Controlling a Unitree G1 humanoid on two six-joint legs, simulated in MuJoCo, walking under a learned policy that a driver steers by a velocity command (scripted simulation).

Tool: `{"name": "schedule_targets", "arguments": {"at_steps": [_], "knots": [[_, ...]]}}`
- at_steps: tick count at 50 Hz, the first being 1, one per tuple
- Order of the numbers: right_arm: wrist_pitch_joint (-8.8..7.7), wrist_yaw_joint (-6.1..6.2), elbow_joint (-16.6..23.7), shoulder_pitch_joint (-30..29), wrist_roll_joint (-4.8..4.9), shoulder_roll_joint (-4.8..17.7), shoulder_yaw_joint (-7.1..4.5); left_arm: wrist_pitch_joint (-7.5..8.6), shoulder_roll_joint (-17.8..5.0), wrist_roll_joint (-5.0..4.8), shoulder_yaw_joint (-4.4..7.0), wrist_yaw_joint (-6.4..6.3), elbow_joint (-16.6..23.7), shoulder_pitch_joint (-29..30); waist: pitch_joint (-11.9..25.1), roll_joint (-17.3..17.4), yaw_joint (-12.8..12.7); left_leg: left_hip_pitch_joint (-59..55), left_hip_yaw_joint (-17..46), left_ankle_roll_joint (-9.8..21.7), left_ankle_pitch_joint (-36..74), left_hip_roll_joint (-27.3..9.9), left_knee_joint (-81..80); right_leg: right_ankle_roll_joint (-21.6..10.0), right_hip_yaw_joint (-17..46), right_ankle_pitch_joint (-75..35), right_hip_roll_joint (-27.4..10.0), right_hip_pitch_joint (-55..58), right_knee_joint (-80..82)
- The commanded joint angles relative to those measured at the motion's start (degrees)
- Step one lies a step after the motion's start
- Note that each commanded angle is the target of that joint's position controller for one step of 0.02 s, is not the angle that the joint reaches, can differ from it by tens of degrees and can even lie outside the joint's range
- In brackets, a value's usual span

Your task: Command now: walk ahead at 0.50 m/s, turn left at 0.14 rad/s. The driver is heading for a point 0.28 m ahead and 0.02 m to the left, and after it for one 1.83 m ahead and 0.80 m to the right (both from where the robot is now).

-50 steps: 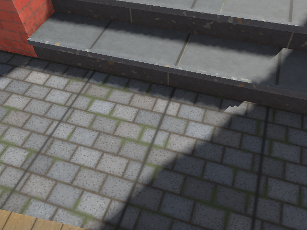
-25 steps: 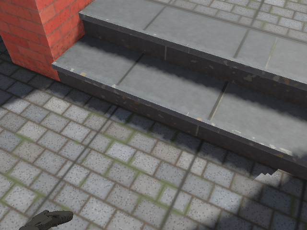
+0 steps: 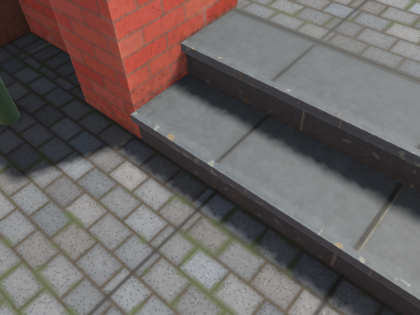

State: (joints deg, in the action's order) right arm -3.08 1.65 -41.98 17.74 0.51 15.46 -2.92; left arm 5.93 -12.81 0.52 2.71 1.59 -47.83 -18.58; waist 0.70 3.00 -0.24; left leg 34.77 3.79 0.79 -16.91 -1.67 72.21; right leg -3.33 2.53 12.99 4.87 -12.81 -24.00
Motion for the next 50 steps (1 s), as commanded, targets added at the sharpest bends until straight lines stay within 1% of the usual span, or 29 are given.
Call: {"name": "schedule_targets", "arguments": {"at_steps": [1,4,6,9,11,12,13,14,15,16,17,18,19,20,21,23,27,30,31,32,33,34,35,36,37,38,40,44,50], "knots": [[-1.55,-0.48,5.9,-4.0,-1.13,3.1,-0.87,0.93,-8.0,-0.47,1.53,-0.88,3.2,1.4,-1.1,-9.0,-0.2,8.0,0.5,-1.6,6.9,-3.9,-13.4,-8.6,13.2,-26.1,-14.7,5.3,11.8],[-1.80,-1.30,7.8,-10.8,-0.81,0.4,0.22,0.02,-9.2,-1.24,1.51,-1.62,1.6,-1.8,-1.0,-7.5,-2.2,3.9,-1.6,-1.8,15.5,-2.4,-28.9,-7.2,9.1,-28.3,-13.4,5.1,13.3],[-2.49,-2.05,8.9,-15.8,-0.81,0.1,0.37,-0.69,-9.4,-1.87,1.38,-2.18,0.1,-4.8,-2.4,-7.0,-3.9,-1.2,-3.4,-1.8,21.8,0.5,-37.5,-5.4,7.7,-31.6,-11.8,3.8,12.8],[-3.34,-3.24,10.0,-20.0,-0.96,0.7,0.04,-2.19,-9.4,-1.74,1.28,-2.96,-2.0,-8.9,-1.8,-7.4,-4.3,-5.4,-2.6,-0.9,24.6,3.5,-43.6,-4.2,8.8,-34.5,-11.9,7.6,8.8],[-3.58,-3.42,9.9,-18.7,-1.39,2.6,-0.66,-2.95,-9.9,-1.51,1.48,-3.30,-1.8,-8.1,0.0,-8.3,-2.2,-9.0,-1.0,0.5,22.0,4.0,-45.9,-3.5,11.2,-36.8,-12.7,10.4,3.5],[-2.40,-2.84,5.9,-12.0,-4.84,1.6,0.47,-2.51,-8.9,0.78,1.46,-2.50,-2.5,-9.2,0.3,-8.2,-1.1,-14.0,-4.5,1.3,19.3,5.1,-45.6,-2.0,9.7,-41.2,-10.5,10.4,0.3],[-2.61,-1.98,4.8,-7.2,-5.22,3.1,0.19,-2.07,-9.1,0.33,1.70,-2.09,-2.1,-9.2,1.8,-8.2,1.0,-23.3,-2.9,2.8,25.4,3.1,-48.8,-0.3,9.2,-41.6,-8.6,6.9,-6.2],[-3.03,-0.90,3.8,0.0,-5.80,7.4,-0.58,-1.51,-9.2,-0.60,1.84,-1.86,0.0,-8.0,8.1,-4.6,4.0,-38.3,3.8,5.2,47.8,-6.5,-44.1,1.2,8.5,-27.1,-6.3,-1.7,-17.0],[-2.01,-0.75,4.1,4.1,-5.32,11.7,-1.81,-1.86,-3.8,-3.36,0.76,-2.49,0.9,-16.7,21.1,8.8,3.1,-57.0,17.9,15.1,79.8,-26.3,-36.6,2.6,3.4,14.2,0.0,-14.2,-37.2],[-0.86,-1.40,4.2,4.6,-1.66,8.5,-1.71,-3.02,-9.7,-2.38,1.84,-3.18,0.4,-15.4,27.9,5.4,4.9,-56.8,21.2,18.2,82.6,-27.9,-37.0,2.1,2.0,29.0,0.6,-17.0,-46.5],[-0.41,-1.29,4.3,1.2,-1.28,6.1,-0.99,-3.85,-10.6,-1.22,2.63,-3.12,0.5,-12.5,22.8,1.7,3.5,-50.3,16.2,16.4,72.6,-24.0,-40.8,2.4,3.2,24.4,-1.4,-18.4,-48.7],[-0.05,-0.79,4.5,-3.8,-1.59,3.2,-0.02,-4.60,-9.2,-0.40,2.52,-2.79,0.8,-9.8,15.9,0.9,1.5,-42.6,12.1,13.9,60.9,-20.4,-44.6,3.0,2.3,20.6,-3.5,-19.2,-46.6],[0.31,-0.25,4.2,-6.6,-1.63,1.8,0.59,-5.52,-8.0,0.33,2.39,-2.30,1.0,-7.7,9.4,2.5,0.2,-35.0,8.4,12.2,53.5,-17.4,-48.4,3.7,1.7,18.0,-4.8,-18.6,-44.1],[0.67,0.12,3.7,-8.2,-1.56,2.2,0.55,-6.58,-7.0,1.11,2.32,-1.75,1.1,-7.9,6.1,4.2,-1.3,-28.0,5.1,11.3,47.1,-15.4,-51.4,4.5,0.8,15.6,-5.1,-15.4,-42.4],[0.86,0.06,3.4,-9.1,-1.83,3.2,0.24,-7.39,-6.1,1.35,2.21,-1.34,0.8,-9.0,5.0,4.5,-2.4,-22.6,2.5,11.2,43.8,-14.1,-52.9,5.1,-0.8,14.0,-4.5,-11.6,-41.9],[1.04,-0.21,3.0,-11.2,-2.31,4.2,-0.25,-8.33,-5.1,0.91,1.99,-0.89,1.4,-9.2,5.1,5.2,-4.2,-17.2,-1.1,11.3,35.8,-13.2,-54.5,5.1,-2.2,12.7,-4.5,-8.1,-37.7],[1.92,-0.53,1.8,-11.2,-2.56,5.9,-1.22,-9.36,-5.8,0.71,1.54,0.20,4.3,-2.6,4.0,7.7,-2.7,-13.4,-2.5,10.0,12.7,-13.8,-56.4,3.0,-3.7,6.9,-6.3,-4.6,-26.1],[3.20,-0.56,1.0,-10.1,-2.15,8.0,-2.00,-9.19,-6.9,0.54,1.59,0.78,5.5,-0.9,3.6,6.2,-2.5,-12.4,-2.6,8.2,2.5,-15.1,-53.9,1.5,-5.3,5.5,-5.4,-0.2,-18.5],[3.64,-0.46,0.8,-10.1,-1.90,8.3,-2.13,-8.83,-7.0,0.76,1.67,0.87,5.3,-1.6,3.1,4.3,-3.1,-10.5,-3.7,6.4,-1.1,-14.4,-51.2,0.6,-5.5,4.2,-4.5,3.3,-14.1],[4.22,-0.48,0.3,-9.0,-2.09,7.7,-2.16,-8.38,-8.0,1.24,1.94,0.82,5.1,-2.3,1.4,0.3,-3.3,-7.7,-5.7,3.6,-4.8,-12.7,-46.1,-0.4,-3.1,4.2,-4.4,5.5,-8.9],[3.98,0.09,1.1,-10.4,1.07,5.7,-2.03,-9.14,-14.3,-0.49,4.09,-1.59,7.2,-1.6,-2.1,-12.0,-2.7,-2.5,-9.8,-0.8,-10.8,-7.9,-35.0,-4.8,10.6,0.9,-13.8,4.1,0.8],[3.79,1.06,3.9,-12.9,0.18,5.1,-1.58,-9.20,-19.7,-0.29,4.71,-3.11,10.2,1.0,-4.6,-22.9,-2.8,5.6,-10.9,-4.8,-19.4,2.4,-20.9,-14.6,31.4,1.7,-26.1,-0.3,10.9],[3.42,1.74,4.8,-17.7,-0.37,7.1,-2.47,-7.93,-18.2,1.97,4.30,-3.44,9.7,-0.6,-3.9,-17.6,-5.2,4.8,-1.7,-3.8,-19.0,2.5,-10.1,-17.3,33.4,6.4,-25.3,-4.5,13.0],[3.44,1.86,4.1,-15.1,0.10,7.5,-2.88,-6.68,-16.4,1.66,3.83,-3.76,10.1,2.6,-4.0,-16.2,-2.4,5.4,0.6,-3.2,-13.6,1.2,-8.4,-14.4,28.3,8.2,-22.4,-4.0,12.4],[3.64,2.06,2.3,-12.4,-0.32,8.2,-3.47,-6.04,-14.6,0.30,3.54,-3.75,11.0,6.7,-3.7,-12.9,-0.4,5.5,1.0,-3.1,-8.3,0.3,-9.1,-10.5,23.8,8.9,-19.2,-3.0,10.8],[3.68,2.34,1.4,-11.4,-1.12,8.8,-3.88,-5.91,-13.0,-0.49,3.03,-3.77,11.7,9.0,-2.4,-11.3,0.1,5.2,0.9,-3.4,-5.1,0.4,-9.3,-8.3,21.6,6.9,-17.5,-1.9,9.5],[3.32,1.86,1.1,-10.3,-1.24,7.6,-3.89,-6.11,-11.6,-0.49,2.35,-4.01,12.4,9.2,0.9,-9.5,0.6,2.2,0.7,-4.4,-1.9,1.5,-7.9,-7.6,18.7,-2.9,-15.3,-0.8,7.3],[2.73,1.41,2.3,-12.7,-0.56,5.4,-3.03,-6.56,-12.7,-0.78,2.90,-4.55,12.5,6.5,3.2,-9.7,-0.9,2.0,1.4,-6.1,-0.6,2.6,-18.4,-8.2,19.1,-9.3,-14.0,5.4,4.9],[1.81,0.18,3.0,-14.9,-0.10,6.4,-2.78,-7.29,-14.8,-0.58,4.06,-4.18,14.1,7.7,4.0,-12.1,-1.8,-6.8,2.5,-6.0,-3.4,4.5,-31.6,-9.1,25.2,-8.3,-13.4,3.9,3.8]]}}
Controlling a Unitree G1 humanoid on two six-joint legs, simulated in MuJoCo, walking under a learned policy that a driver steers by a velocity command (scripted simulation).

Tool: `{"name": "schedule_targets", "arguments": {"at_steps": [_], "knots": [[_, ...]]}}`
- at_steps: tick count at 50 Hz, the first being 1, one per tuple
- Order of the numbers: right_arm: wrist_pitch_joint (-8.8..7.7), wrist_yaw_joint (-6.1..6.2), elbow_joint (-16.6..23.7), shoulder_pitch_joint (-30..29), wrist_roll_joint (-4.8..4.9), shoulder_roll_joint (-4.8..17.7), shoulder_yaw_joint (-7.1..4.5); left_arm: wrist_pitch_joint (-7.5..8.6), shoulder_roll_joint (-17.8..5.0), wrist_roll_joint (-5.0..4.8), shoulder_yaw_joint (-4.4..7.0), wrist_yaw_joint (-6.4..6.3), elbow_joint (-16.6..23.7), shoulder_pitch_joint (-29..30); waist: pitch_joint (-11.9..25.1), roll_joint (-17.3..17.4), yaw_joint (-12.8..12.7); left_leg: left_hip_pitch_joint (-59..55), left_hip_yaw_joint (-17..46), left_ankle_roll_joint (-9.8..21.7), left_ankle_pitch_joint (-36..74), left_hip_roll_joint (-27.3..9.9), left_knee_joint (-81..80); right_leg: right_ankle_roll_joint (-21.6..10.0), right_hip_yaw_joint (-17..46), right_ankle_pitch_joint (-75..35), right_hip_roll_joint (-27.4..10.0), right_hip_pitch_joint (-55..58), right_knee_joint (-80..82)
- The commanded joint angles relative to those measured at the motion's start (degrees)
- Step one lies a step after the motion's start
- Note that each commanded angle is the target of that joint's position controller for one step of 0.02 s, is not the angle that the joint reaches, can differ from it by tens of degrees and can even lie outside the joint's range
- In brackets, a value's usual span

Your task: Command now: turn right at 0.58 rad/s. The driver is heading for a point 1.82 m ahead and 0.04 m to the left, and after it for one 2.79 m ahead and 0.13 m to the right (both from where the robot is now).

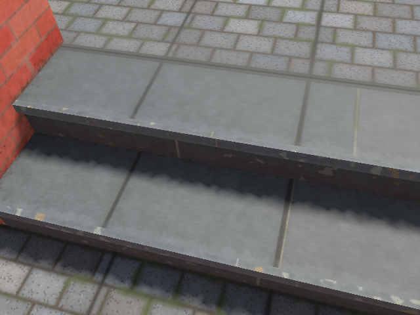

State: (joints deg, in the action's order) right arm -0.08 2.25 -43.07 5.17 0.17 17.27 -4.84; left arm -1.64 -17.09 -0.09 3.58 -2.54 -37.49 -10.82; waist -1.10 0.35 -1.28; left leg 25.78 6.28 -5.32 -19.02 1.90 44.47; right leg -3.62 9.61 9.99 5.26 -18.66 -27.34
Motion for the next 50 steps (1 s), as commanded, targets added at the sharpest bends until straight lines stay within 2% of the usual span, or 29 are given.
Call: {"name": "schedule_targets", "arguments": {"at_steps": [1,5,6,7,8,9,10,11,13,15,18,21,23,24,25,26,27,29,33,36,37,39,42,44,46,47,48,49,50], "knots": [[-1.41,-0.67,4.1,-2.2,0.38,4.9,-0.89,0.13,-10.6,-0.07,3.27,0.09,4.1,0.3,6.0,-9.7,-0.7,0.7,0.1,0.4,-1.7,1.2,-5.7,-8.8,19.2,-6.9,-13.7,9.8,6.8],[-2.30,-1.73,2.9,1.5,0.67,5.5,-1.15,-0.52,-10.4,-1.14,3.47,0.17,5.3,2.8,7.1,-9.3,2.0,-9.2,-1.1,2.7,5.0,1.5,-20.8,-6.8,21.2,-12.7,-11.2,9.6,3.5],[-2.31,-1.76,2.2,3.4,0.43,6.7,-1.65,-0.63,-9.5,-1.46,3.27,0.06,5.5,2.7,7.6,-8.1,2.6,-15.5,-0.6,3.9,10.9,-1.1,-25.5,-4.5,19.8,-8.3,-9.1,6.0,1.7],[-1.95,-1.49,2.2,4.8,-0.34,9.8,-2.37,-0.68,-6.9,-1.14,2.63,0.16,5.5,0.6,9.2,-0.7,1.6,-23.5,6.6,7.8,13.6,-10.6,-26.5,-1.4,14.5,6.9,-4.9,-1.8,-6.5],[-1.26,-1.34,2.3,3.2,-2.18,13.9,-2.96,-0.14,-6.3,-1.40,2.51,0.33,7.1,-0.2,5.5,14.9,-0.7,-23.6,20.1,17.2,23.2,-20.9,-28.3,2.0,1.9,23.3,4.3,-14.3,-16.3],[-1.49,-1.23,3.7,1.6,-2.56,10.4,-2.26,0.56,-11.2,0.05,3.91,0.42,6.0,-1.0,5.3,12.2,0.3,-20.0,23.1,22.4,26.1,-25.6,-28.3,5.1,1.7,25.7,0.6,-15.0,-30.4],[-1.56,-0.80,4.5,-1.1,-1.99,7.7,-1.30,0.50,-13.0,-0.09,4.72,0.62,4.6,-2.2,5.0,8.3,-0.8,-18.4,17.8,21.0,25.6,-22.8,-27.3,6.1,1.7,22.1,-0.5,-14.0,-36.0],[-1.52,-0.66,4.7,-2.9,-1.22,6.2,-0.89,0.03,-11.6,-0.07,4.62,0.55,3.2,-3.2,4.1,6.2,-1.4,-17.9,12.7,18.2,23.3,-18.5,-26.3,7.2,1.1,19.2,-0.6,-13.9,-38.3],[-1.32,-0.53,4.0,-2.2,-0.13,5.6,-0.26,-0.63,-8.0,0.06,3.53,0.54,2.8,-3.3,2.8,6.2,-0.4,-18.4,8.4,17.2,26.2,-15.7,-25.5,8.7,0.4,15.8,-0.5,-15.4,-39.9],[-0.91,-0.51,3.1,0.0,-0.49,6.1,-0.19,-0.35,-5.9,-0.33,2.55,0.61,3.9,-0.8,3.1,7.4,1.0,-19.7,5.4,17.6,29.1,-14.1,-25.4,9.5,-2.3,14.3,-1.3,-14.0,-34.3],[-0.34,-0.56,2.4,0.5,-0.51,6.9,-0.13,0.12,-3.4,0.05,1.02,0.98,4.7,1.6,5.0,9.7,2.5,-19.9,2.8,17.4,30.4,-13.5,-24.2,9.7,-6.0,14.5,-4.6,-6.0,-19.9],[0.10,-1.09,1.4,2.3,0.12,8.8,-0.28,0.33,-4.6,-0.32,1.13,1.25,4.0,0.8,4.9,10.7,2.9,-18.8,3.8,17.4,30.2,-14.0,-22.7,8.7,-9.0,10.2,-4.2,1.5,-6.9],[-0.27,-1.42,0.3,3.5,0.91,7.3,0.54,0.37,-5.1,0.10,1.27,1.29,2.5,-1.7,4.0,8.6,1.2,-15.4,3.0,14.1,26.8,-12.5,-20.9,6.1,-9.1,-1.9,-3.7,10.2,8.3],[-1.13,-1.82,-0.2,5.3,0.19,6.0,1.19,0.30,-7.1,0.56,1.45,0.88,3.1,-1.8,5.6,5.6,1.7,-11.2,2.2,10.3,22.1,-11.4,-19.8,4.3,-4.2,-9.8,-7.6,17.4,8.2],[-2.22,-2.61,0.4,6.8,-2.05,4.1,1.99,-0.07,-11.6,1.04,2.20,0.22,3.6,-2.6,8.2,-4.8,3.8,-6.6,-2.4,6.2,11.6,-6.9,-14.8,1.0,3.5,-25.8,-15.7,22.7,3.7],[-2.51,-2.61,-0.1,6.6,-1.78,1.6,2.75,0.04,-7.0,1.74,0.88,0.82,2.4,0.1,9.1,-9.8,4.6,-11.5,-4.2,3.6,3.4,-5.9,-18.8,-3.0,3.4,-17.2,-17.0,14.5,3.8],[-2.24,-2.51,-0.8,3.9,-1.57,4.1,2.48,0.56,-3.8,1.75,0.19,1.54,3.2,2.1,6.5,-6.0,3.1,-13.1,-4.4,2.3,6.6,-5.6,-18.9,-1.8,0.7,-7.7,-13.0,12.5,4.3],[-1.32,-2.01,-1.4,1.4,-0.41,5.7,2.09,1.27,-5.5,2.31,0.49,1.63,2.5,0.9,2.6,-5.6,1.1,-9.6,-4.2,2.6,9.4,-4.4,-17.4,0.8,-2.2,-2.9,-9.9,11.7,4.6],[-0.59,-1.30,-0.9,2.2,0.46,7.2,1.44,1.11,-8.6,1.37,1.67,0.24,1.8,-1.3,0.4,-8.5,0.8,-4.1,-4.8,2.8,6.8,-3.4,-10.1,-2.4,0.6,-6.9,-15.3,11.2,6.0],[0.22,-1.62,-0.3,2.2,0.69,6.8,0.78,0.88,-8.8,1.51,2.02,-0.66,2.7,-1.1,1.0,-11.9,-0.5,1.8,-5.4,2.5,-12.0,-3.7,6.7,-9.0,5.8,-15.4,-23.7,11.2,7.8],[0.72,-1.80,0.0,2.2,0.85,6.8,0.39,1.22,-8.7,1.52,2.06,-0.79,2.7,-1.0,1.0,-10.6,-0.5,4.7,-4.2,2.3,-16.1,-4.6,13.8,-11.1,6.6,-20.2,-26.3,11.6,8.1],[1.73,-1.90,-0.2,3.9,1.03,5.7,0.24,1.79,-8.4,0.73,2.30,-0.73,2.6,2.3,0.7,-6.9,1.4,5.0,-3.8,1.9,-13.9,-6.0,14.4,-10.4,2.1,-21.7,-25.3,11.0,8.0],[2.23,-2.75,0.5,3.9,0.69,4.8,0.74,1.64,-8.8,0.34,2.72,-0.54,2.5,5.9,2.7,-7.1,1.8,-1.7,-6.9,1.9,-7.1,-5.8,5.6,-8.0,-4.5,-22.1,-22.4,9.5,6.4],[2.18,-3.63,1.2,4.9,0.86,5.8,0.40,1.32,-9.3,-0.35,2.98,-0.53,1.8,5.6,4.7,-7.9,2.0,-5.6,-8.9,2.8,-2.4,-4.5,-1.9,-6.8,-6.4,-21.3,-22.3,10.9,3.8],[2.16,-4.14,0.5,8.9,0.68,6.6,-0.33,0.98,-8.7,-1.34,2.86,-0.48,0.5,4.5,5.8,-6.4,3.8,-13.7,-10.9,5.4,7.1,-1.4,-14.0,-3.0,-9.9,-13.5,-20.0,8.2,-2.9],[2.06,-3.63,0.6,10.1,0.40,10.0,-1.43,1.04,-6.5,-0.43,2.33,-0.14,-0.8,0.4,5.0,2.1,2.9,-20.0,-4.0,8.0,19.0,-4.0,-20.0,1.7,-15.0,-2.2,-16.0,1.3,-12.9],[1.63,-2.52,2.7,10.4,0.01,18.3,-3.05,0.96,-2.8,3.06,0.83,0.13,2.4,1.6,3.9,19.6,1.4,-27.1,21.2,17.6,42.2,-20.7,-22.5,8.5,-17.1,28.8,-6.9,-17.1,-31.3],[0.28,-3.16,4.1,11.9,-2.79,17.2,-2.40,1.31,-5.1,1.56,1.33,-0.38,3.5,6.6,9.8,12.6,6.0,-24.6,27.8,25.9,38.2,-24.7,-25.4,8.1,-6.2,32.1,-4.4,-18.3,-40.8],[-0.89,-3.36,4.4,9.4,-2.66,15.7,-2.01,1.22,-7.3,0.06,1.94,-0.66,3.2,7.3,7.0,7.6,4.7,-23.1,23.1,24.8,32.1,-22.4,-26.0,7.2,-4.6,27.5,-5.7,-19.8,-43.5]]}}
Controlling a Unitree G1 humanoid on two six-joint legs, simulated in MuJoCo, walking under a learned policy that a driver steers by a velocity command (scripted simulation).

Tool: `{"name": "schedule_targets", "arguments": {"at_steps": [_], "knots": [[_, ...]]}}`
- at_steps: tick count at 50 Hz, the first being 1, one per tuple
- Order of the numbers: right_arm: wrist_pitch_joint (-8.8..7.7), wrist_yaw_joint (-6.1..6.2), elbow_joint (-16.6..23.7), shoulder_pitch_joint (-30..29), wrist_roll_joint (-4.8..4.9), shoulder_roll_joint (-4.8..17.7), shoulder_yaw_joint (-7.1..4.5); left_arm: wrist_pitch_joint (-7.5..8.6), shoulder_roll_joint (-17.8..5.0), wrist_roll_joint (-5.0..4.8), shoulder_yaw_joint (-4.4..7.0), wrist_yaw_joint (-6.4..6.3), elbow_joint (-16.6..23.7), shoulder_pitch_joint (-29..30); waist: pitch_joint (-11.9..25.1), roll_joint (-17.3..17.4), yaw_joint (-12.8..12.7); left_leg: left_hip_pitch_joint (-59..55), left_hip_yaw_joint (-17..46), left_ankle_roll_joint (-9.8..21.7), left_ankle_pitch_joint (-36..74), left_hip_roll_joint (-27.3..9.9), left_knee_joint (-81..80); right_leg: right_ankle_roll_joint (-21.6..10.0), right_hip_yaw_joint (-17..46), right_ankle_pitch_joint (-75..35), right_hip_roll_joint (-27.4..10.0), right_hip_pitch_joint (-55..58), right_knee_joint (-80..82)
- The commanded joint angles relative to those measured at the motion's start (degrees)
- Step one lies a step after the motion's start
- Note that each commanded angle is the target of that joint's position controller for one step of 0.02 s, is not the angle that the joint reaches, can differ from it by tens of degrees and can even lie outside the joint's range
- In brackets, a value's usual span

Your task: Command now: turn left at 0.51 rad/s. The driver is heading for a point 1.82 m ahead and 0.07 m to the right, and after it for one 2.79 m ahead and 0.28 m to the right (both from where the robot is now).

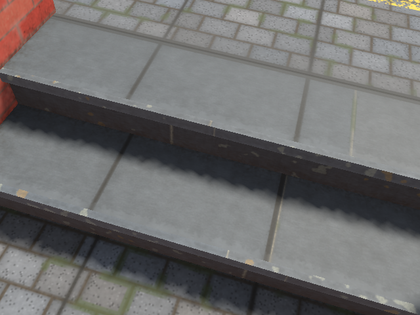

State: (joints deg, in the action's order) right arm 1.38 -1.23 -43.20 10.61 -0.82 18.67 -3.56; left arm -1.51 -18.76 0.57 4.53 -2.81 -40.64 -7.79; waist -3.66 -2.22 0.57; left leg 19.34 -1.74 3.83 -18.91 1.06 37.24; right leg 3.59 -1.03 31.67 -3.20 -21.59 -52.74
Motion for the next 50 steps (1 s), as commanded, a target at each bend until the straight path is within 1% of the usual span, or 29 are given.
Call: {"name": "schedule_targets", "arguments": {"at_steps": [1,2,3,6,10,19,21,23,24,25,26,27,29,30,31,33,34,35,36,37,38,40,43,44,46,47,48,49,50], "knots": [[-2.79,0.50,4.7,1.2,-0.22,12.5,-3.05,0.94,-6.4,-0.74,1.42,-0.73,5.5,3.6,7.5,7.5,1.4,-15.7,27.4,12.3,25.7,-18.5,-18.7,-0.6,6.4,0.2,1.5,-17.9,-16.7],[-2.54,1.07,5.1,-1.0,1.07,10.5,-2.46,0.76,-6.8,-0.33,1.74,-1.15,4.4,3.1,6.4,6.0,0.7,-15.1,25.1,9.6,22.3,-16.5,-18.5,-0.5,6.8,-4.3,0.5,-18.1,-14.9],[-2.23,1.60,5.4,-2.3,1.72,9.7,-2.09,0.65,-6.8,-0.12,1.90,-1.30,4.1,2.3,6.0,6.9,-0.2,-13.0,22.9,8.2,22.1,-14.5,-19.0,-0.1,6.8,-7.8,0.5,-15.8,-13.5],[-1.72,2.60,6.1,-1.2,1.31,9.0,-1.78,1.09,-5.2,-0.41,1.75,-0.76,3.5,0.6,8.0,7.9,-0.3,-14.2,20.7,7.6,24.3,-12.3,-19.4,1.0,6.7,-13.4,2.2,-13.6,-12.2],[-1.29,3.15,6.3,-0.8,1.03,7.8,-1.29,1.27,-4.4,-0.52,1.50,-0.63,2.9,0.5,8.1,8.4,0.5,-16.2,19.9,7.6,23.2,-11.9,-19.5,2.6,6.5,-15.7,1.5,-13.2,-5.9],[-0.67,2.27,5.0,-3.1,0.03,7.1,-0.55,2.55,-3.9,-0.86,0.76,0.26,2.1,1.5,4.5,9.4,2.0,-10.6,21.5,9.2,16.7,-10.7,-19.0,2.4,5.1,-12.1,0.2,-2.0,11.3],[-0.75,2.06,4.5,-4.2,-0.11,5.4,0.17,2.94,-3.3,-0.91,0.34,0.56,1.4,0.4,5.5,8.9,1.4,-10.6,21.4,9.1,19.7,-10.9,-17.8,1.8,4.8,-12.3,0.1,2.2,16.7],[-0.90,1.86,3.4,-5.0,0.08,3.4,1.09,3.44,-1.8,-0.63,-0.41,1.20,-0.1,-2.2,6.3,7.3,-0.9,-9.6,19.0,7.1,23.0,-9.6,-16.1,0.6,3.7,-22.7,0.6,10.3,29.5],[-1.42,1.75,2.4,-2.9,-0.09,3.3,1.16,3.63,-3.2,0.04,-0.43,1.32,-0.1,-1.7,6.5,5.3,-0.7,-8.8,18.0,4.8,22.5,-8.4,-15.7,-0.4,5.6,-30.9,-0.3,14.3,32.9],[-2.05,1.69,2.0,-1.1,-0.96,3.9,1.02,3.64,-6.5,0.32,0.00,1.08,0.7,-1.5,7.7,2.0,0.6,-8.1,15.6,2.2,18.0,-5.8,-13.7,-2.0,9.7,-43.0,-4.1,17.2,31.1],[-2.49,1.50,1.8,1.6,-1.17,5.5,0.23,3.37,-11.0,-0.44,1.09,1.15,0.8,0.3,7.6,-3.7,4.1,-7.7,11.5,0.4,13.3,-1.4,-13.5,-5.0,10.5,-46.7,-4.5,16.0,26.5],[-2.50,1.89,1.8,-0.8,-0.99,6.5,0.02,3.12,-9.6,-1.16,1.15,1.50,1.3,0.8,8.1,-3.9,1.7,-9.4,8.7,-1.1,11.5,0.3,-11.7,-6.6,10.5,-41.8,-3.4,13.3,26.4],[-1.65,2.78,2.4,-3.2,-0.31,5.7,-0.25,3.11,-7.2,-1.16,0.39,1.71,1.1,0.4,9.0,-4.5,1.0,-11.0,6.2,-1.3,7.9,0.9,-9.2,-7.2,12.7,-34.0,-2.8,10.4,27.7],[-0.68,1.93,0.9,-0.4,-1.71,5.1,0.16,1.56,-4.7,0.33,-0.33,2.74,0.0,-1.4,7.1,-5.6,0.7,-10.2,6.2,-0.6,3.3,0.3,-9.6,-7.5,14.5,-31.0,-2.6,9.7,27.8],[-0.30,1.43,1.3,0.0,-1.92,4.5,0.11,0.76,-5.0,0.46,-0.12,3.22,0.0,-1.2,5.4,-4.7,1.2,-8.8,6.7,0.1,-4.3,0.3,-10.6,-8.0,14.3,-22.5,-1.0,7.7,26.6],[-0.33,1.09,1.8,0.9,-1.90,6.1,-0.32,0.08,-4.6,0.52,-0.11,4.07,1.2,0.4,1.4,3.3,2.2,-10.0,13.9,3.1,-18.2,-4.2,-16.7,-7.8,11.6,-3.9,3.9,-1.8,21.6],[-0.61,1.21,1.1,3.7,-1.66,8.2,-0.96,0.22,-4.0,0.68,-0.33,4.41,2.2,1.9,-0.2,8.7,3.5,-13.6,21.7,6.1,-23.6,-9.9,-22.0,-7.3,7.9,-1.5,6.6,-8.4,15.9],[-1.03,1.48,0.2,5.4,-1.64,10.4,-1.80,0.52,-3.3,1.18,-0.61,4.55,3.0,3.2,-3.1,12.4,3.8,-15.3,28.3,9.3,-24.1,-17.0,-26.2,-7.3,3.4,-4.5,6.9,-13.1,9.5],[-2.94,2.36,1.7,4.0,1.08,9.1,-1.94,2.94,-4.6,-3.35,-0.42,2.94,5.0,6.1,-3.8,10.4,4.4,-16.4,33.6,12.7,-18.0,-21.8,-27.3,-6.9,7.3,-2.0,1.6,-18.3,1.0],[-4.10,2.97,1.4,3.8,1.44,8.4,-1.71,4.19,-5.0,-3.88,-0.34,2.40,4.9,6.0,-3.9,7.2,3.5,-19.6,33.5,13.4,-11.9,-23.7,-27.4,-6.7,9.0,-1.0,0.0,-22.3,-2.4],[-4.68,3.24,1.3,3.4,1.54,7.7,-1.70,4.63,-4.7,-3.35,-0.49,2.22,4.7,5.3,-3.2,5.7,3.0,-23.1,29.9,12.4,-6.7,-23.5,-27.0,-6.2,9.2,-2.3,-1.8,-24.8,-2.3],[-4.70,3.29,1.4,2.3,1.23,8.2,-2.01,4.72,-3.5,-2.21,-1.12,2.76,5.2,6.2,-1.3,6.0,3.6,-24.0,19.0,8.8,3.8,-19.6,-27.2,-5.1,5.4,-6.9,-3.4,-21.2,2.7],[-4.38,2.58,1.5,1.6,1.37,9.9,-2.54,4.74,-1.6,-1.99,-2.26,4.55,6.4,5.6,0.7,7.6,3.3,-16.0,5.9,5.4,15.2,-13.9,-25.5,-3.9,-1.1,-14.7,-0.7,-7.0,11.2],[-4.38,2.27,1.5,2.0,1.74,10.4,-2.69,4.60,-2.2,-2.06,-2.00,4.81,6.3,3.7,2.1,7.9,2.4,-14.2,3.8,4.6,19.7,-13.5,-23.2,-4.0,-2.9,-17.1,1.3,-2.0,13.5],[-4.58,1.99,2.0,1.8,2.36,10.3,-2.59,4.14,-5.0,-1.91,-0.23,4.55,4.8,-4.6,7.2,6.3,-2.5,-10.4,-1.5,2.1,34.3,-11.1,-10.4,-6.1,-6.0,-21.4,6.2,11.6,18.2],[-4.99,1.92,2.3,2.8,2.08,8.1,-1.83,3.70,-7.7,-2.05,1.37,4.07,3.5,-11.3,10.4,3.6,-5.8,-5.4,-4.8,-0.2,34.3,-9.0,1.2,-8.4,-4.9,-20.9,7.6,21.0,20.1],[-5.55,1.94,4.4,1.2,-0.50,3.8,-0.28,3.25,-12.0,-2.04,2.67,2.96,2.4,-19.2,11.4,-7.0,-8.7,9.7,-5.7,-4.1,6.9,-5.6,20.5,-12.8,11.2,-20.5,-1.9,31.7,24.5],[-6.91,1.58,8.2,2.6,-0.62,0.4,1.19,4.30,-17.3,-0.83,2.89,3.29,4.7,-20.1,18.0,-15.6,-5.8,25.0,2.3,-5.7,-17.8,3.4,35.1,-24.0,48.7,-6.2,-17.2,38.4,37.7],[-7.71,0.89,7.2,-0.6,2.06,6.8,-0.29,5.36,-12.0,-0.90,1.75,3.69,5.4,-16.7,14.0,-4.5,-7.4,30.1,8.6,-4.6,-12.3,-1.0,38.9,-23.6,47.7,5.5,-17.1,35.6,41.3]]}}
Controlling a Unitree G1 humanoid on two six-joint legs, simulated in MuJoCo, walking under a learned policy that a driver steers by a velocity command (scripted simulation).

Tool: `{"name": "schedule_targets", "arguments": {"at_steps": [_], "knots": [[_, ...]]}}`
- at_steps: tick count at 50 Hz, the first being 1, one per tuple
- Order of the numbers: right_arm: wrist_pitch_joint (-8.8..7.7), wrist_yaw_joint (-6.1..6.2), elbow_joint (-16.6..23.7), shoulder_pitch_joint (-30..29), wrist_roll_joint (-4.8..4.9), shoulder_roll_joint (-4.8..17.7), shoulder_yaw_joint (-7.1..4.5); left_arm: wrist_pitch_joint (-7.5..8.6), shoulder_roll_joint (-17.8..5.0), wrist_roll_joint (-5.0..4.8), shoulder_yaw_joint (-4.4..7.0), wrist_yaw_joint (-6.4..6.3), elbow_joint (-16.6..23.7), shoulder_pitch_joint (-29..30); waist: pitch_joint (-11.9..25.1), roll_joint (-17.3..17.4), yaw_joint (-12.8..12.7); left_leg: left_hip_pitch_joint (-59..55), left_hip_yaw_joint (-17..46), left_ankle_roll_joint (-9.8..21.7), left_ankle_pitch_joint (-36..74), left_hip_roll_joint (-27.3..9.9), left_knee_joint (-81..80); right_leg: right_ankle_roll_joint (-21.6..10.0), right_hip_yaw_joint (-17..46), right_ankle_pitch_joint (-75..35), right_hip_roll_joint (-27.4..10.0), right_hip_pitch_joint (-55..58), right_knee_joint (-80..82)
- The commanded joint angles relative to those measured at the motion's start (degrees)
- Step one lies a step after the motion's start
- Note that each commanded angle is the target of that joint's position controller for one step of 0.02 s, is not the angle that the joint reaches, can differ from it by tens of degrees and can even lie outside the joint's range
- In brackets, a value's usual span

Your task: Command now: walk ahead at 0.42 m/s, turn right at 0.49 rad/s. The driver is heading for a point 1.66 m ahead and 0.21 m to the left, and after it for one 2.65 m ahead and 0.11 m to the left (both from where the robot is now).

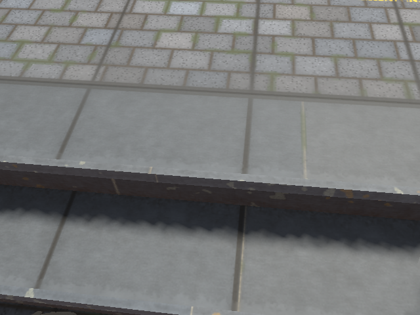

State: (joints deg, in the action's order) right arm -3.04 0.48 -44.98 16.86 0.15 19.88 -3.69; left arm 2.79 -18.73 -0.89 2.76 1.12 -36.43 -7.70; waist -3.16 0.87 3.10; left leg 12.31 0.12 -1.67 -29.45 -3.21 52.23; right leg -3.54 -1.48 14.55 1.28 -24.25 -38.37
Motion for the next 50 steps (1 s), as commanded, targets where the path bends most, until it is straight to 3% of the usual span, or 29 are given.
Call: {"name": "schedule_targets", "arguments": {"at_steps": [1,3,7,12,14,16,17,19,21,24,25,26,27,28,29,30,31,32,34,35,36,38,39,40,41,42,46,48,50], "knots": [[-3.96,-1.32,9.5,-8.0,2.00,7.1,-0.47,1.59,-9.5,0.40,2.68,-0.24,1.5,-13.3,6.7,-7.1,-7.9,38.1,5.5,2.9,5.4,0.4,20.2,-14.3,40.3,20.4,-20.2,31.6,27.1],[-3.82,-0.47,7.7,-6.8,-0.53,5.9,-0.45,1.92,-6.6,0.96,1.56,-0.38,2.9,-6.7,3.0,-2.8,-4.1,29.6,4.8,2.3,13.2,-3.2,12.2,-10.7,27.4,-2.4,-15.1,20.8,26.0],[-2.46,-0.47,6.5,-3.9,-1.74,3.1,0.03,2.51,-5.9,1.17,1.00,-1.30,2.5,-5.1,5.9,-3.9,-1.3,20.6,1.2,-1.0,21.0,-1.3,7.4,-9.7,12.1,-34.8,-9.8,14.5,24.9],[-0.18,-1.10,6.5,-7.6,0.54,-1.4,1.77,0.92,-4.0,1.79,0.22,-1.94,-0.1,-9.6,5.3,-6.7,-4.8,21.0,-2.1,-1.9,25.0,0.2,1.1,-7.0,7.6,-33.3,-10.6,17.7,24.4],[0.71,-1.10,7.7,-8.9,1.26,-1.3,1.48,0.45,-3.9,2.03,0.15,-2.23,-2.4,-13.8,3.8,-8.0,-6.2,37.2,0.0,-0.8,15.7,-0.4,18.0,-10.1,14.6,-31.7,-16.8,29.6,23.9],[0.72,-0.09,8.9,-11.1,2.49,-2.4,1.23,-0.16,-3.7,1.90,0.48,-2.57,-6.7,-22.8,-0.7,-7.1,-9.6,62.5,6.9,0.1,1.1,4.3,50.7,-14.4,19.2,-31.2,-23.1,42.8,22.3],[0.50,0.50,10.3,-10.7,3.19,-2.8,1.32,-0.20,-2.7,1.26,0.30,-2.73,-7.7,-22.7,-3.7,-5.3,-7.7,71.9,10.9,0.8,-3.9,4.1,59.1,-12.7,16.8,-26.7,-23.7,45.6,20.9],[-1.04,0.47,12.6,-13.6,3.03,-5.4,2.93,-0.18,0.4,2.20,-0.51,-2.61,-9.8,-23.7,-6.6,-1.7,-6.9,81.2,8.9,1.7,-6.4,4.5,65.4,-9.3,12.3,-25.8,-20.9,46.0,18.7],[-2.58,-0.79,16.8,-21.0,1.46,-9.6,5.26,-0.18,1.6,2.51,-0.92,-2.84,-11.6,-24.6,-7.7,-0.1,-7.2,80.9,1.8,1.4,-4.7,4.0,61.5,-5.2,6.9,-26.0,-16.6,38.8,19.6],[-3.26,-2.79,24.6,-29.0,1.02,-13.9,9.02,-0.47,0.5,0.87,-1.48,-5.32,-13.2,-22.3,-7.1,-2.4,-6.1,75.4,-6.9,0.2,-2.4,0.8,50.8,-1.2,2.5,-32.0,-14.5,26.1,25.1],[-3.43,-3.87,28.0,-31.3,0.56,-13.9,9.49,-0.95,-0.9,0.60,-1.48,-6.28,-14.1,-21.6,-4.1,-3.1,-4.7,61.9,-9.4,0.7,3.4,-0.8,42.5,-0.8,0.3,-41.3,-14.2,17.9,29.5],[-3.33,-4.96,27.5,-27.7,0.24,-10.9,9.28,-0.66,-2.2,0.85,-1.54,-6.58,-12.2,-17.3,2.5,0.1,-2.6,30.8,-15.7,2.1,14.2,3.7,24.9,-1.0,-3.8,-62.0,-10.2,3.0,30.8],[1.47,-2.61,23.9,-22.2,-2.67,-11.0,8.30,0.97,-7.7,0.84,-0.30,-3.85,-13.2,-20.6,9.0,-0.5,-2.4,16.4,-14.4,6.6,5.4,7.2,19.3,-4.1,-3.3,-78.4,-12.3,8.7,30.8],[4.02,-1.76,18.9,-10.8,-2.99,-6.5,5.99,2.29,-10.7,0.23,0.14,-2.95,-11.5,-19.5,18.0,-6.4,1.5,8.2,-18.1,8.1,-1.4,13.1,26.0,-5.3,-4.9,-111.5,-13.9,14.0,18.9],[4.46,-1.43,16.0,4.4,-2.60,-3.9,4.30,3.69,-12.0,-0.98,1.31,-1.69,-11.2,-15.6,24.0,-15.9,8.8,2.3,-12.5,12.2,7.5,12.1,15.2,-4.3,-4.0,-123.6,-16.1,19.7,1.9],[3.80,-1.03,12.2,11.9,-2.16,1.5,1.49,4.46,-11.1,-2.39,1.52,-0.80,-8.5,-13.0,26.5,-13.9,13.4,-8.6,4.4,18.5,10.7,8.1,6.1,-1.2,-4.4,-105.5,-10.2,8.8,-21.0],[3.24,-0.53,9.2,13.5,-2.05,9.9,-1.09,5.33,-5.8,-1.75,0.70,1.48,-5.8,-13.1,32.3,11.0,10.4,-18.8,41.8,28.7,32.0,-10.5,-15.7,3.1,-1.8,-10.6,6.2,-6.7,-52.0],[3.66,0.57,10.0,5.7,-1.34,8.4,-1.95,5.06,-4.7,2.61,0.34,1.89,-3.9,-12.3,36.8,7.1,6.2,-16.9,55.5,26.1,24.5,-7.5,-21.0,0.5,8.6,-6.0,4.9,-8.6,-63.8],[3.71,0.70,5.4,0.1,-1.18,2.0,-0.77,2.67,2.9,3.88,-1.58,0.22,-0.5,-6.9,15.4,-6.2,0.7,2.3,46.0,19.7,-5.6,-5.0,-24.3,0.3,7.8,-5.7,0.5,-17.4,-65.0],[3.34,1.05,3.2,-0.7,-2.02,-2.1,0.22,1.71,5.7,4.79,-2.45,-0.93,1.5,-4.7,6.2,-7.6,-1.6,11.7,43.0,19.0,-6.3,-3.1,-24.9,0.0,7.8,-3.0,0.3,-21.2,-67.4],[2.62,1.18,1.7,-1.5,-2.50,-5.0,0.88,0.47,7.6,4.93,-3.17,-1.93,2.5,-4.6,2.8,-5.4,-4.4,17.0,38.1,18.6,-6.3,-1.4,-26.2,-0.2,7.8,0.1,0.3,-23.0,-72.0],[0.36,0.47,-1.1,-0.7,-2.69,-6.6,1.72,-0.93,10.2,4.74,-4.46,-3.25,5.2,-4.3,1.5,-2.8,-6.9,20.8,30.3,17.7,-1.2,-0.4,-28.0,-1.0,8.3,2.9,-1.5,-28.7,-77.7],[-1.26,-3.23,-3.2,0.6,-6.20,-9.5,3.89,-0.78,6.7,5.20,-5.32,1.05,3.9,-4.2,5.5,-1.2,-5.1,15.2,28.8,20.5,6.5,1.1,-24.4,-4.3,16.4,-5.9,2.4,-41.4,-80.6],[-2.30,-4.71,-3.4,-0.8,-6.15,-6.5,2.44,-0.26,4.8,3.97,-4.53,2.09,3.7,-5.8,5.2,-0.4,-7.0,17.7,25.3,19.0,6.6,0.6,-27.7,-4.6,12.6,-6.8,-0.3,-39.1,-74.8],[-3.46,-4.86,-3.5,-2.8,-5.65,-4.9,2.27,0.86,4.1,4.31,-4.30,1.85,3.6,-5.7,4.6,-0.3,-8.5,20.4,20.4,16.9,5.8,3.9,-29.1,-4.0,9.7,-9.7,-1.7,-37.2,-70.2],[-4.03,-4.61,-5.3,2.9,-5.26,-3.4,2.11,1.34,4.2,4.56,-4.56,2.12,4.3,-3.2,5.3,4.0,-6.0,15.9,21.1,18.3,9.3,3.6,-28.9,-3.2,6.9,-6.3,-0.9,-42.9,-81.6],[-3.39,-5.37,-12.6,19.0,-7.85,-5.5,4.19,2.04,8.0,4.41,-6.84,2.17,3.1,5.4,-0.7,0.1,-1.4,-0.1,25.0,17.0,8.4,-0.9,-26.6,-5.2,7.7,1.7,-0.6,-70.1,-99.7],[-3.64,-6.59,-12.5,16.5,-8.59,-4.3,4.78,1.39,6.8,4.38,-6.61,1.85,5.3,10.4,0.4,0.1,-2.4,9.6,19.9,14.7,5.0,2.1,-30.6,-5.2,2.6,-9.1,-4.7,-59.5,-81.0],[-3.38,-6.55,-11.5,17.5,-6.84,-3.6,5.07,-0.93,7.2,4.30,-6.87,2.58,9.6,21.3,1.9,5.2,0.7,20.1,21.3,18.0,8.7,0.5,-39.9,-2.2,-4.8,-8.4,-6.6,-46.1,-69.2]]}}
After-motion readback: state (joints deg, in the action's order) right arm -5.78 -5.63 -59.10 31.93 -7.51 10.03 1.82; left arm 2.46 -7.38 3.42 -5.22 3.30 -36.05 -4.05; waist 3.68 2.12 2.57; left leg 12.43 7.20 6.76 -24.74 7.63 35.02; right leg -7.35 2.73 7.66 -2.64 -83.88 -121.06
